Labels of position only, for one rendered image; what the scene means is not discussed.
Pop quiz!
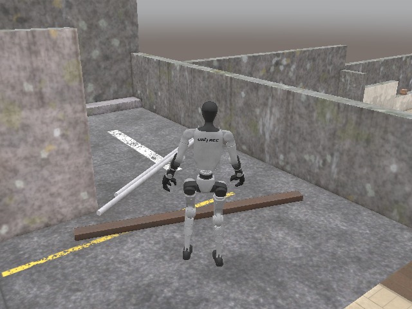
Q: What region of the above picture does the robot right forearm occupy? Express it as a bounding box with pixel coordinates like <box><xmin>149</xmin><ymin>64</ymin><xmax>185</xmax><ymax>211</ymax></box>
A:
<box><xmin>232</xmin><ymin>155</ymin><xmax>243</xmax><ymax>177</ymax></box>

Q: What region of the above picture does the robot left shin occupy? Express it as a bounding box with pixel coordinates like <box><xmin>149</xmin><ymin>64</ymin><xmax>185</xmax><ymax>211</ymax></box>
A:
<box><xmin>184</xmin><ymin>207</ymin><xmax>194</xmax><ymax>252</ymax></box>

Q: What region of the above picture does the right robot upper arm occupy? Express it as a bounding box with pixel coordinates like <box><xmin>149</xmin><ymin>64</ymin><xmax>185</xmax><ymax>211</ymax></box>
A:
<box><xmin>222</xmin><ymin>130</ymin><xmax>238</xmax><ymax>165</ymax></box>

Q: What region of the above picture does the left robot upper arm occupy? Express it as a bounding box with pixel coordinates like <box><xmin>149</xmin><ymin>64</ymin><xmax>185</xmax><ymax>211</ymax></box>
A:
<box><xmin>175</xmin><ymin>129</ymin><xmax>195</xmax><ymax>164</ymax></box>

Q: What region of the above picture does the left robot hand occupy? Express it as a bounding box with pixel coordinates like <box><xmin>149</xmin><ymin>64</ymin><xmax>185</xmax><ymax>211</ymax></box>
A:
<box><xmin>162</xmin><ymin>175</ymin><xmax>176</xmax><ymax>192</ymax></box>

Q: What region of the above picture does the right robot hand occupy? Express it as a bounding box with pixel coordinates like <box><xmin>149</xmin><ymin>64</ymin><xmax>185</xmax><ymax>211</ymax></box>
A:
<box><xmin>230</xmin><ymin>174</ymin><xmax>245</xmax><ymax>187</ymax></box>

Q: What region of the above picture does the robot left forearm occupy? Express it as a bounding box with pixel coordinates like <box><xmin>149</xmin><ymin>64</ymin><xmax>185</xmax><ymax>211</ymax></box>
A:
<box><xmin>165</xmin><ymin>153</ymin><xmax>180</xmax><ymax>179</ymax></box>

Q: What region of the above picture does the humanoid robot torso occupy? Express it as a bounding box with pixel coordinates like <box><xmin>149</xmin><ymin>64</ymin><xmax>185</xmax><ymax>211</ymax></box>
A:
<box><xmin>193</xmin><ymin>126</ymin><xmax>223</xmax><ymax>193</ymax></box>

